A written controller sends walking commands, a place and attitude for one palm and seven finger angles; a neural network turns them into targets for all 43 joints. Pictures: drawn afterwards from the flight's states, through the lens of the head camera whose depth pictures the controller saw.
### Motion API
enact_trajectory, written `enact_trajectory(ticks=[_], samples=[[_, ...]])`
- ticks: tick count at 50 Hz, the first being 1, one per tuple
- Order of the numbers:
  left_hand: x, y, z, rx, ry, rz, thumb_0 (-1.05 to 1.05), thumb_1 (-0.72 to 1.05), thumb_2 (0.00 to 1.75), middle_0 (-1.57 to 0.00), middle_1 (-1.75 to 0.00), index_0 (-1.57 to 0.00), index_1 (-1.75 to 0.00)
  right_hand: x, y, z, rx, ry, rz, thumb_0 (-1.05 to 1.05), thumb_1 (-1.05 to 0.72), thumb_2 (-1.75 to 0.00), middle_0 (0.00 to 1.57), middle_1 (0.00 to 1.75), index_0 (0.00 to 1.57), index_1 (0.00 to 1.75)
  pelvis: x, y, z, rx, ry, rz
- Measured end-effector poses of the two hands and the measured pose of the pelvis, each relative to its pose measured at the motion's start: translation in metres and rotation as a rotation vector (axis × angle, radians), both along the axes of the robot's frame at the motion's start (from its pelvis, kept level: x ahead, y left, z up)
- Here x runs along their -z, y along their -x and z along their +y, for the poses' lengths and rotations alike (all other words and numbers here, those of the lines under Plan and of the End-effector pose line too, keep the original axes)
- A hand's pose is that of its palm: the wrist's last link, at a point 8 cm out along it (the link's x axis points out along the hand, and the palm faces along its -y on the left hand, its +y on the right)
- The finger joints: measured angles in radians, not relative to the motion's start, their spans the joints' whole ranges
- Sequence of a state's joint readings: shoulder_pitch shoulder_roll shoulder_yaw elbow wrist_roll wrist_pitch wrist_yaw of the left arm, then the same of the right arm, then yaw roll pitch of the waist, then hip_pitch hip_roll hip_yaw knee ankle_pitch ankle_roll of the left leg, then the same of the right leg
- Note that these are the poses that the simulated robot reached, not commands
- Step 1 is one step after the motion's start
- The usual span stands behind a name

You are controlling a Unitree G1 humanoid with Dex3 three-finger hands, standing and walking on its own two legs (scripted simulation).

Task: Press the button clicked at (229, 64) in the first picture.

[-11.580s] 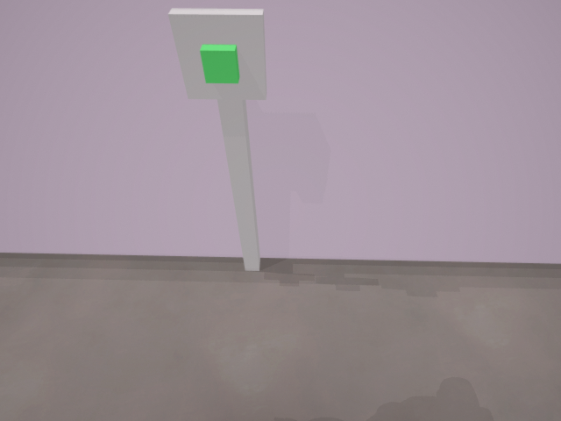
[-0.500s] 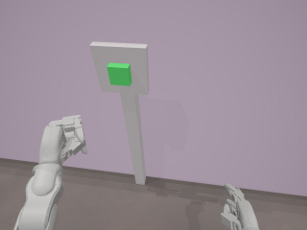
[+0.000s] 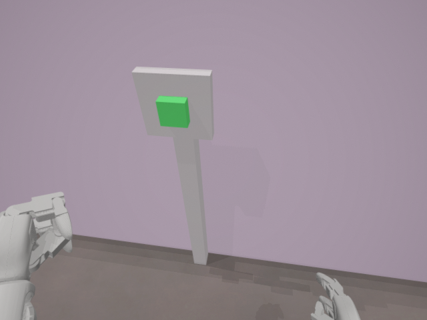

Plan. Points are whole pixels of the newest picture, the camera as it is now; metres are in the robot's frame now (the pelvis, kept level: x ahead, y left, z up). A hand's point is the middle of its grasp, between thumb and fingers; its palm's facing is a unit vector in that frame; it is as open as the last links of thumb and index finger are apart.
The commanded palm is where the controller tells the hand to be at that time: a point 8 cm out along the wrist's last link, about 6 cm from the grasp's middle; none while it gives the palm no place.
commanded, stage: draw the hand back to the body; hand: left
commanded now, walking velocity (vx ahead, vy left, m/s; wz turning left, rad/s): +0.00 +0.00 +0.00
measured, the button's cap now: (174, 111) +0.53 +0.17 +0.14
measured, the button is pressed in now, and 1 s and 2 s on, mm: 0 0 0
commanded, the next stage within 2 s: step back with the hand held close in 0.28 s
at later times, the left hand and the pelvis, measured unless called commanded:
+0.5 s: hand (54, 232) +0.17 +0.25 +0.17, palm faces +0.44 -0.80 -0.40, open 3.1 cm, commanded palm +0.12 +0.28 +0.17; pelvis -0.01 +0.00 +0.00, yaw +0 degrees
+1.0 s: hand (31, 280) +0.11 +0.25 +0.16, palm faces +0.37 -0.81 -0.46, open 3.1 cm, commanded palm +0.06 +0.29 +0.17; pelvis -0.08 +0.01 -0.02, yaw +0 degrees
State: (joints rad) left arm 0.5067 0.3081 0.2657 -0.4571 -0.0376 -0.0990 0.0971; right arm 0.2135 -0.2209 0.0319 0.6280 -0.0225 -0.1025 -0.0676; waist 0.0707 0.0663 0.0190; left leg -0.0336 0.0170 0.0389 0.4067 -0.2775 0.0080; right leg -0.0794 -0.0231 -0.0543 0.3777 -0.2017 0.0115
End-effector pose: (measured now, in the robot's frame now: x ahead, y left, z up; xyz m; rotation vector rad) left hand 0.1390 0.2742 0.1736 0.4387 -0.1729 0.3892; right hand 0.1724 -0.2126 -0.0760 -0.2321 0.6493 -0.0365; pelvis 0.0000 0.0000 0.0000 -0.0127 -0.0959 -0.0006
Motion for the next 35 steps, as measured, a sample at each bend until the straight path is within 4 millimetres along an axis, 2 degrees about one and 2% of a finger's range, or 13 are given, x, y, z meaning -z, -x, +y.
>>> enact_trajectory(ticks=[6, 20, 25, 30, 35], samples=[[-0.003, 0.014, 0.005, -0.039, -0.017, -0.011, 0.01, 0.89, 0.90, -1.30, -1.50, -1.31, -1.50, -0.004, -0.006, 0.002, -0.015, 0.007, -0.032, 0.02, -0.90, -0.90, 0.20, 0.30, 0.20, 0.30, 0.000, 0.002, 0.000, -0.006, 0.002, -0.004], [-0.001, 0.011, 0.001, -0.024, 0.004, -0.027, 0.01, 0.89, 0.90, -1.30, -1.50, -1.31, -1.50, -0.007, -0.002, 0.007, -0.024, -0.002, -0.047, 0.02, -0.90, -0.90, 0.20, 0.30, 0.20, 0.30, 0.000, 0.006, -0.003, -0.003, 0.002, -0.010], [-0.010, 0.008, 0.009, -0.025, -0.050, -0.052, 0.01, 0.89, 0.90, -1.30, -1.49, -1.31, -1.50, -0.004, 0.006, 0.003, -0.009, -0.002, -0.006, 0.02, -0.90, -0.90, 0.20, 0.30, 0.20, 0.30, 0.000, 0.010, -0.003, -0.007, 0.007, 0.028], [-0.003, 0.006, 0.006, 0.027, -0.071, 0.009, 0.01, 0.89, 0.90, -1.30, -1.50, -1.31, -1.50, -0.001, 0.020, -0.009, 0.050, 0.021, 0.046, 0.01, -0.90, -0.90, 0.20, 0.30, 0.20, 0.30, 0.001, 0.018, 0.003, 0.001, 0.005, 0.078], [0.000, 0.013, 0.004, 0.083, -0.104, 0.053, 0.01, 0.89, 0.90, -1.30, -1.49, -1.31, -1.50, 0.002, 0.037, -0.019, 0.115, 0.046, 0.079, 0.01, -0.90, -0.90, 0.20, 0.30, 0.20, 0.30, 0.003, 0.028, 0.008, 0.006, -0.004, 0.097]])
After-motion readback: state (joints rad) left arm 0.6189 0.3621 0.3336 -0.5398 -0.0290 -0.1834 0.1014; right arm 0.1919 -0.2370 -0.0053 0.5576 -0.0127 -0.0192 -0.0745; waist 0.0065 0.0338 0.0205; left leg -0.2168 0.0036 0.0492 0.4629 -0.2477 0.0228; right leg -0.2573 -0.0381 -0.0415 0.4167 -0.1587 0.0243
